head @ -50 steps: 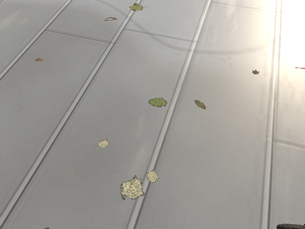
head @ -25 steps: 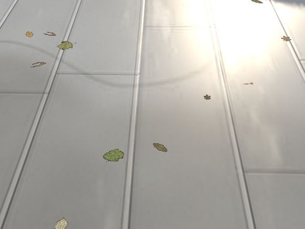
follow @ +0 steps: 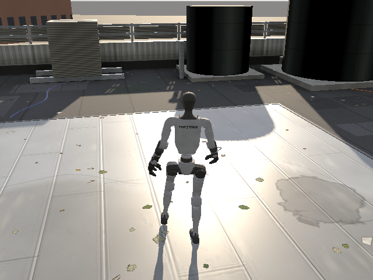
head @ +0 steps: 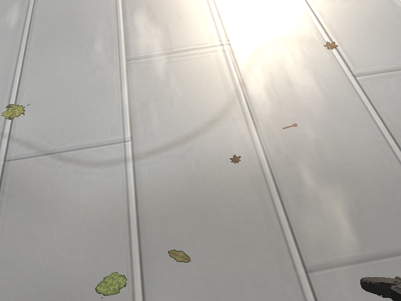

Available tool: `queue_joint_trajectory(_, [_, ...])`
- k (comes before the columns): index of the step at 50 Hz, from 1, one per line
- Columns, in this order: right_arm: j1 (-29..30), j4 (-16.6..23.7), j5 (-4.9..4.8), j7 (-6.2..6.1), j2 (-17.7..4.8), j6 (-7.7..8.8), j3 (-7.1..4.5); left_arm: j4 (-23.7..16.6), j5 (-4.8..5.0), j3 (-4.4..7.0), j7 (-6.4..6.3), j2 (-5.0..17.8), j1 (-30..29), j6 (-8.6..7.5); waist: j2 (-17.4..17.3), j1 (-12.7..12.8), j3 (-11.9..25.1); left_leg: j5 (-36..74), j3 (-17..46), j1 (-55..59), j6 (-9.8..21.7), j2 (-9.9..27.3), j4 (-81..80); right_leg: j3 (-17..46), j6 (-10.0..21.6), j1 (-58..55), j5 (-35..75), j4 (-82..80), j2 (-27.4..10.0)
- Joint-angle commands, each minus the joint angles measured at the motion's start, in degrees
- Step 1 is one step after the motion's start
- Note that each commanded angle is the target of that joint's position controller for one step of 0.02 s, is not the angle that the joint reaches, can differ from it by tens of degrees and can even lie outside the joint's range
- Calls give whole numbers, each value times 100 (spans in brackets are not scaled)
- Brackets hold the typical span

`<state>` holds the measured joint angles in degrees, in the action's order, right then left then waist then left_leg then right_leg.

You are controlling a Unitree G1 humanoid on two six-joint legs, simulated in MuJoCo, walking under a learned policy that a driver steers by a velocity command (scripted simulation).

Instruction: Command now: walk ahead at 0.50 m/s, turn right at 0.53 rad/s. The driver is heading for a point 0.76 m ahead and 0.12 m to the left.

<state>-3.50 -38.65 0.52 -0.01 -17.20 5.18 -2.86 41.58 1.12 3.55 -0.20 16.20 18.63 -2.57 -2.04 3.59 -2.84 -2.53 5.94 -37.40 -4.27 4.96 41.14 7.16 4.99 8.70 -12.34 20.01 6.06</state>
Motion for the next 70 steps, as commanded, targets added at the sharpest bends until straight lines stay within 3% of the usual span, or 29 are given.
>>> queue_joint_trajectory(1, [556, 445, -79, 77, -318, 119, -43, -280, 27, 277, -80, 1032, 76, -35, 730, 86, 264, 796, -332, 882, -35, -419, -846, 873, 749, 470, 843, -506, -1143])
queue_joint_trajectory(6, [245, 382, -84, 176, -610, 237, -162, -112, -13, 252, -90, 913, 181, 4, 959, -112, 217, 126, -260, 1188, 425, -360, -1301, 1409, 566, -332, 1097, 170, -1607])
queue_joint_trajectory(8, [-808, 146, 4, 118, -870, 284, -306, -162, -65, 147, -51, 639, 105, 15, 766, -650, 898, 65, -215, 2784, 829, -190, -1456, 1064, 301, -144, 1919, 1551, -1123])
queue_joint_trajectory(9, [-1592, 81, 73, 102, -1259, 284, -390, -246, -161, 28, -60, 342, 508, -4, -190, -749, 1810, -29, 1150, 4467, 1342, 826, -1307, 604, 33, 877, 545, 3287, -572])
queue_joint_trajectory(10, [-2016, -227, 21, 192, -1460, 214, -471, -250, 53, -34, -54, 176, 1162, -74, -1930, -523, 2089, -1743, 3774, 5594, 2126, 1698, -2264, 209, -307, 2730, -2078, 4885, 43])
queue_joint_trajectory(11, [-1890, -170, -131, 214, -902, 209, -333, -166, 126, 61, -61, 746, 773, -93, -1007, -711, 1465, -2990, 3925, 5260, 1967, 1649, -2562, 531, -301, 3383, -1901, 5435, -292])
queue_joint_trajectory(13, [-1305, -96, -61, 181, -574, 140, -200, -389, 15, 93, -54, 859, -310, -108, -72, -700, 439, -2039, 2355, 3940, 1672, 1192, -2676, 132, -288, 3398, -1003, 5248, -726])
queue_joint_trajectory(17, [-1175, -214, -36, 135, -398, 159, -114, -395, -54, 52, 15, 486, -301, -127, -389, -407, 352, -365, 1177, 3178, 1676, 679, -3036, -178, -397, 2829, -420, 4254, -1130])
queue_joint_trajectory(23, [-1566, -499, -149, 51, -736, 63, -177, -693, -116, -85, 55, 185, -1347, -187, -185, -683, 124, 498, 403, 3101, 1664, 513, -3289, -453, -622, 2834, 935, 2209, -1115])
queue_joint_trajectory(29, [-2081, -755, -218, -24, -848, -118, -205, -903, -30, -48, 213, 302, -2144, -347, -249, -820, 2, 481, 630, 3318, 1508, 661, -2841, -448, -607, 2153, 1361, 950, -754])
queue_joint_trajectory(31, [-2032, -770, -214, -64, -942, -173, -248, -860, -25, 25, 221, 477, -1944, -395, -351, -604, 84, 640, 819, 3455, 1395, 766, -2540, -430, -478, 1700, 1030, 712, -707])
queue_joint_trajectory(33, [-1905, -720, -175, -71, -822, -189, -201, -558, -81, 216, 140, 841, -835, -422, -272, 0, 773, 1353, 538, 3035, 1117, 337, -1281, -479, -168, -105, 1021, 483, -769])
queue_joint_trajectory(34, [-1786, -507, -42, -65, -460, -167, -67, -446, -183, 328, 68, 1246, 178, -407, 305, 430, 1691, 135, 263, 2009, 886, -72, 404, 517, 212, -1751, 1035, 749, -1828])
queue_joint_trajectory(35, [-2601, -384, -157, -63, 89, -84, 90, -308, -200, 396, 88, 1565, 452, -314, 1941, 68, 2435, -2991, -196, 68, 579, -755, 2184, 2828, 1024, -3285, -38, 284, -3085])
queue_joint_trajectory(36, [-2417, -493, -284, -68, -498, -66, -46, -324, -145, 268, 97, 992, 402, -290, 1476, 222, 2076, -3066, 229, -528, 546, -463, 2939, 3207, 990, -2910, -1005, -115, -2965])
queue_joint_trajectory(37, [-1907, -385, -333, -63, -767, -79, -148, -316, -102, 180, 81, 715, 97, -285, 1106, 219, 1267, -2535, 168, -764, 551, -254, 3088, 2320, 772, -2219, -944, -240, -2765])
queue_joint_trajectory(38, [-1673, -350, -283, -74, -713, -103, -155, -304, -119, 128, 86, 583, -245, -289, 800, 60, 873, -2091, 54, -588, 512, -54, 2989, 1693, 658, -1531, -433, -400, -2516])
queue_joint_trajectory(40, [-1576, -303, -220, -47, -539, -204, -183, -235, -183, 74, 102, 362, -665, -323, 871, -243, 414, -1599, 54, -174, 460, 207, 2647, 810, 567, -571, 271, -791, -2177])
queue_joint_trajectory(44, [-1371, -115, -193, -17, -253, -386, -144, -26, -167, 175, 77, 540, -808, -444, 656, -418, 133, -1093, 9, -140, 326, 330, 2139, -91, 677, -55, 1102, -1245, -2182])
queue_joint_trajectory(52, [-52, 386, -159, 240, -136, -318, -41, 325, -74, 295, -8, 977, -420, -301, 370, -5, -228, 329, -503, 83, 508, 148, -154, -1381, 436, -532, 1820, -1174, -2101])
queue_joint_trajectory(55, [32, 570, -83, 301, -271, -299, -107, 469, 30, 329, -32, 1155, -302, -155, 540, -132, -74, -193, -749, 521, 713, -196, -593, -1509, 262, -942, 3555, -434, -2190])
queue_joint_trajectory(58, [-1444, 188, -18, 218, -899, -300, -424, 496, 60, 265, -74, 1067, -304, -92, 373, -977, 909, 995, -859, 2969, 1103, -680, -1385, -1819, -247, -416, 4066, 1896, -1682])
queue_joint_trajectory(59, [-1942, 125, 35, 66, -1410, -349, -501, 312, -257, 84, -50, 589, -134, -131, -804, -943, 1622, 3858, 649, 4682, 1487, 611, -920, -1881, -590, 1073, 525, 3797, -1219])
queue_joint_trajectory(60, [-1498, 377, 117, 75, -1512, -333, -388, 367, -193, -84, 40, 321, 618, -179, -1489, -458, 2832, 4614, 2962, 5851, 2826, 2105, -1190, -981, -875, 2346, -2901, 5614, -490])
queue_joint_trajectory(61, [-1494, 405, 48, 145, -1021, -360, -293, 584, -31, 78, 68, 946, 328, -151, -337, -846, 3042, 4091, 2373, 5345, 2634, 1793, -1411, -194, -844, 2214, -2645, 5743, -800])
queue_joint_trajectory(62, [-1202, 324, 3, 175, -842, -343, -225, 411, 111, 78, 68, 917, -186, -113, -351, -753, 2124, 3580, 1543, 4755, 2371, 1451, -1489, -356, -776, 2618, -2438, 5545, -1000])
queue_joint_trajectory(64, [-648, 228, -46, 169, -522, -309, -134, 462, -39, 72, -87, 776, -443, 22, -43, -432, 1162, 2596, 883, 3257, 1957, 967, -1906, -410, -794, 2398, -1783, 4694, -1293])
queue_joint_trajectory(66, [-333, 199, 86, 161, -559, -276, -148, 609, -82, 74, -157, 666, -95, 197, -260, -125, 1057, 2398, 505, 2240, 1937, 789, -2289, -489, -874, 1509, -1246, 4381, -1212])
queue_joint_trajectory(70, [-94, 1, 94, 68, -469, -248, -128, 645, -148, 5, -244, 432, -262, 282, -354, -109, 1071, 1593, 150, 1954, 1877, 635, -2477, -472, -913, 1022, -672, 2959, -1197])
